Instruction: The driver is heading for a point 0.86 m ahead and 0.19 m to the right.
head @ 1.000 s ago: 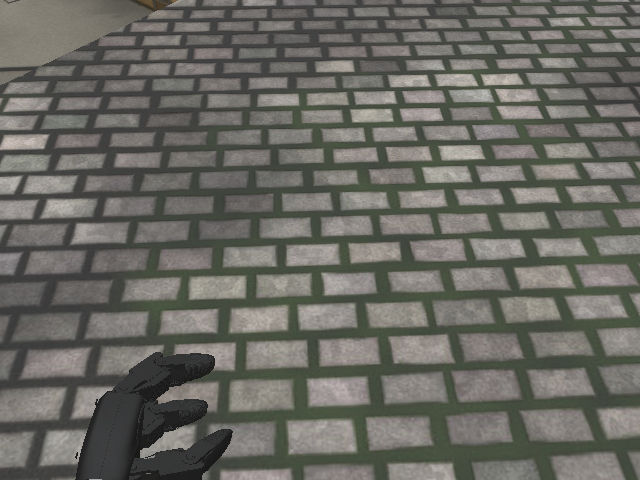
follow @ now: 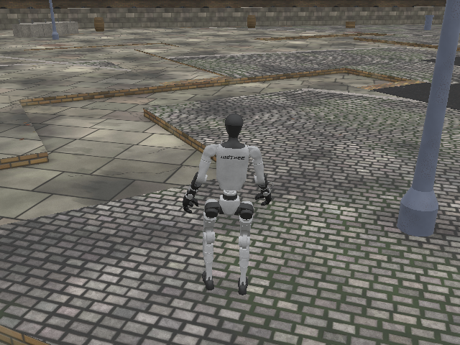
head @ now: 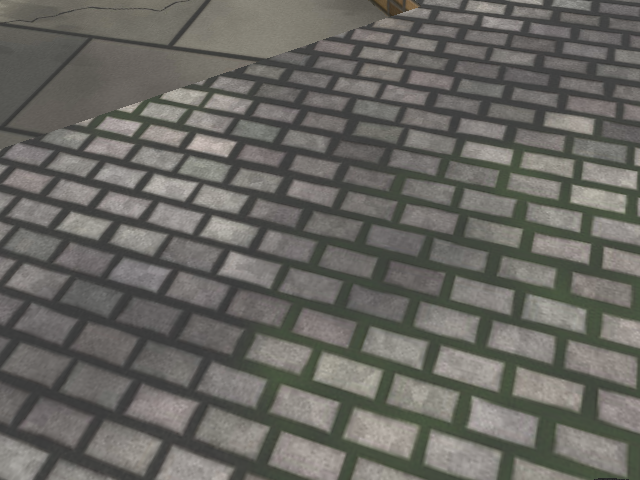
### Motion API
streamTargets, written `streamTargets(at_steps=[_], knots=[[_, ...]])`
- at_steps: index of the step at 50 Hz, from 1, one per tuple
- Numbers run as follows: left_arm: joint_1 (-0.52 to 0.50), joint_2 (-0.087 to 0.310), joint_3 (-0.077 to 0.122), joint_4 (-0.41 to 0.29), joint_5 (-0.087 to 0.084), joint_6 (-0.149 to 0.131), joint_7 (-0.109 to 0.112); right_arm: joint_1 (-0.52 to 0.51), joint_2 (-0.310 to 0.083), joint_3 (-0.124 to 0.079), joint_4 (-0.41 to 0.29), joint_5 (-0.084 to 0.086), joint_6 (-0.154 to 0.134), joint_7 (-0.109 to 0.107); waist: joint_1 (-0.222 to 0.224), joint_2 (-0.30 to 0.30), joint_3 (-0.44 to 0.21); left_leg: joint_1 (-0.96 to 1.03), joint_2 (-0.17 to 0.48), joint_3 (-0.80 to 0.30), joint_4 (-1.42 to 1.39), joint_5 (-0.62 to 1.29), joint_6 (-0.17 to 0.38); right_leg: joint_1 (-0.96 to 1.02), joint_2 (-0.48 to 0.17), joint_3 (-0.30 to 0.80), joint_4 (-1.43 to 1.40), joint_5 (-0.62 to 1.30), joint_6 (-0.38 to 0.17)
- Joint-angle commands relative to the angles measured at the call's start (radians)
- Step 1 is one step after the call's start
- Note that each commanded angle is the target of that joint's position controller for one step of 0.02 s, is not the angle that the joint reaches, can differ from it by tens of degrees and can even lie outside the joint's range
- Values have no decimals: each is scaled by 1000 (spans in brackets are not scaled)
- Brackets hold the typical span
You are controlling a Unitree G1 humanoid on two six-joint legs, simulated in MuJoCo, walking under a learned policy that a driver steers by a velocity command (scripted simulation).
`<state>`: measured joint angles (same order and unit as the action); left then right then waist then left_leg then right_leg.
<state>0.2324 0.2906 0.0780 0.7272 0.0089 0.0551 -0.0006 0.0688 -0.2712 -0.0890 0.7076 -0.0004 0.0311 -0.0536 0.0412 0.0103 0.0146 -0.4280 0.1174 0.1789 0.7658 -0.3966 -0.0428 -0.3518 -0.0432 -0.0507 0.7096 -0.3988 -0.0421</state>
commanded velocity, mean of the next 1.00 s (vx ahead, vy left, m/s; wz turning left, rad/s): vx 0.01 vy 0.00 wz -0.47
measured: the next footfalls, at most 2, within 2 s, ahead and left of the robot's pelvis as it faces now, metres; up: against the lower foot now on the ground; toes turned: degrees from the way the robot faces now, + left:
left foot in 0.48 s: +0.14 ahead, +0.08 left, +0.00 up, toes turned -27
right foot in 0.80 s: -0.01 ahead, -0.12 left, +0.00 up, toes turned -23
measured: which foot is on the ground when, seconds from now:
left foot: up 0.00-0.46, down 0.48-1.00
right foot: down 0.00-0.48, up 0.50-0.78, down 0.80-1.00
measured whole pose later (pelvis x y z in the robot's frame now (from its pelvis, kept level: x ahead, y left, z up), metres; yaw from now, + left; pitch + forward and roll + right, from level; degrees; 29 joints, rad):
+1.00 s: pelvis +0.03 -0.01 +0.02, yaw -27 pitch -1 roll +0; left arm 0.22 0.22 0.03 0.68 0.02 0.00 0.01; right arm 0.18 -0.24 -0.03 0.79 -0.01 0.00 -0.01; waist -0.02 0.01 0.02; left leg -0.25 0.01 -0.06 0.52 -0.26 -0.04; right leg -0.19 0.02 0.07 0.54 -0.33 0.00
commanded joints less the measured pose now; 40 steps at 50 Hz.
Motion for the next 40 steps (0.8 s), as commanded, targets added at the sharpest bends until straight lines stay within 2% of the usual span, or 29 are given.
streamTargets(at_steps=[1, 2, 3, 4, 6, 8, 11, 15, 20, 22, 23, 24, 25, 26, 27, 28, 29, 30, 32, 34, 35, 36, 37, 38, 39, 40], knots=[[82, 270, 68, -80, 42, -54, -1, -148, -70, -22, -129, -12, -15, -5, 33, -244, -36, -379, -134, -227, 452, -242, -17, 194, -305, 597, -418, 512, -292], [33, 256, 67, -90, 19, -68, 2, -134, -85, -28, -119, -3, -20, -7, -3, -192, -30, -388, -120, -263, 444, -131, 5, 207, -251, 531, -411, 453, -235], [-26, 218, 59, -103, -11, -65, 11, -104, -103, -37, -94, -12, -21, -16, -33, -128, -42, -380, -101, -275, 424, -47, 8, 213, -216, 473, -384, 437, -182], [-60, 188, 48, -117, -28, -60, 20, -86, -113, -42, -86, -20, -22, -20, -49, -135, -61, -348, -102, -280, 408, 3, 3, 198, -196, 441, -366, 470, -161], [-47, 158, 39, -135, -28, -49, 36, -68, -92, -38, -81, -17, -30, -10, -52, -121, -120, -305, -132, -285, 402, 73, -7, 225, -159, 416, -340, 536, -151], [-14, 167, 44, -141, -29, -45, 47, -73, -69, -27, -79, -10, -38, -4, -40, -106, -142, -306, -153, -298, 319, 105, -17, 274, -141, 425, -323, 562, -149], [-3, 189, 55, -157, -33, -34, 57, -94, -63, -20, -81, -3, -48, 3, -29, -133, -139, -286, -179, -317, 157, 120, -34, 292, -119, 473, -314, 494, -145], [-31, 205, 65, -191, -32, -18, 54, -99, -78, -20, -73, 5, -60, 19, -21, -171, -122, -188, -206, -330, 10, 114, -38, 230, -92, 552, -304, 425, -141], [-65, 182, 48, -211, -23, -10, 39, -49, -104, -18, -55, 4, -75, 43, -5, -201, -160, -34, -178, -302, -111, 89, -12, 232, -93, 578, -230, 616, -145], [-95, 173, 39, -218, -28, -6, 35, -10, -108, -20, -48, 4, -81, 53, -31, -188, -147, 79, -167, -276, -266, 174, 14, 199, -66, 585, -205, 592, -129], [-98, 163, 33, -220, -30, -6, 35, 11, -112, -22, -42, 0, -84, 56, -44, -167, -137, 172, -146, -278, -369, 304, 34, 156, -37, 574, -192, 500, -103], [-59, 128, 21, -217, -16, -9, 33, 13, -148, -27, -53, -14, -82, 53, -25, -73, -153, 275, -28, -390, -396, 427, 79, 91, 19, 523, -116, 285, -59], [28, 94, 10, -208, 2, -18, 28, -15, -203, -32, -74, -28, -73, 47, 39, 173, -143, 345, 148, -568, -400, 722, 186, -27, 176, 363, 73, -157, 7], [-27, 162, 30, -230, -2, -29, 30, 41, -191, -32, -51, -41, -72, 49, -5, 274, -110, 304, 271, -750, -436, 738, 353, -161, 198, 279, 274, -316, 68], [-37, 223, 50, -209, -9, -33, 34, 40, -168, -27, -59, -23, -74, 47, -20, 170, -99, 293, 260, -712, -425, 646, 364, -189, 149, 276, 422, -258, 96], [-55, 217, 52, -193, -14, -28, 34, 23, -139, -18, -60, -10, -69, 41, -22, 113, -92, 282, 192, -618, -412, 573, 315, -188, 138, 272, 470, -189, 111], [-55, 183, 45, -178, -15, -18, 35, 11, -120, -7, -66, -1, -65, 39, -23, 91, -84, 275, 144, -553, -408, 529, 278, -186, 134, 267, 488, -155, 125], [-52, 151, 34, -176, -15, -13, 33, 3, -115, -1, -62, 3, -60, 36, -23, 90, -77, 268, 124, -520, -408, 533, 269, -179, 131, 260, 491, -121, 134], [-61, 88, 11, -176, -20, -15, 25, 9, -100, 8, -51, -5, -48, 31, -24, 124, -79, 265, 58, -424, -414, 525, 248, -129, 113, 194, 360, -83, 141], [-83, 45, -8, -178, -17, -21, 21, 18, -103, 9, -45, -7, -37, 29, -40, 169, -97, 283, 35, -383, -404, 527, 242, -51, 72, 128, 154, -87, 144], [-98, 37, -13, -179, -17, -23, 19, 38, -117, 5, -40, -7, -31, 30, -57, 190, -101, 290, 41, -388, -401, 529, 249, -12, 62, 106, 65, -98, 142], [-98, 48, -10, -173, -22, -25, 18, 61, -133, 1, -36, -6, -27, 31, -71, 200, -107, 303, 53, -404, -395, 530, 258, 16, 60, 92, -6, -77, 140], [-82, 62, -5, -161, -25, -26, 19, 71, -139, 1, -33, -3, -24, 32, -70, 197, -112, 307, 61, -416, -382, 526, 259, 52, 62, 83, -90, -20, 134], [-50, 62, -2, -141, -24, -28, 18, 66, -135, 6, -31, 5, -23, 33, -50, 185, -110, 291, 58, -412, -366, 520, 247, 113, 67, 70, -217, 81, 120], [-28, 58, -3, -125, -17, -29, 18, 78, -121, 13, -24, 13, -25, 34, -35, 167, -100, 262, 45, -403, -355, 507, 221, 182, 73, 66, -352, 192, 99], [-29, 82, -2, -130, -4, -31, 20, 114, -108, 18, -12, 11, -36, 37, -45, 128, -107, 207, 34, -398, -351, 452, 169, 266, 36, 122, -372, 285, 70]])
Velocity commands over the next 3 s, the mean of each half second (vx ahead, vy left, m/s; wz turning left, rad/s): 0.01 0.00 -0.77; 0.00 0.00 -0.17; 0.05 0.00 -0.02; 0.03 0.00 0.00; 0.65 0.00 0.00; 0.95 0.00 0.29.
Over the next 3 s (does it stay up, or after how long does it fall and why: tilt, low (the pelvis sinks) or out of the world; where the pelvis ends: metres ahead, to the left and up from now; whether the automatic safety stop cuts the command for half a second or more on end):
stays up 0.52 -0.23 0.02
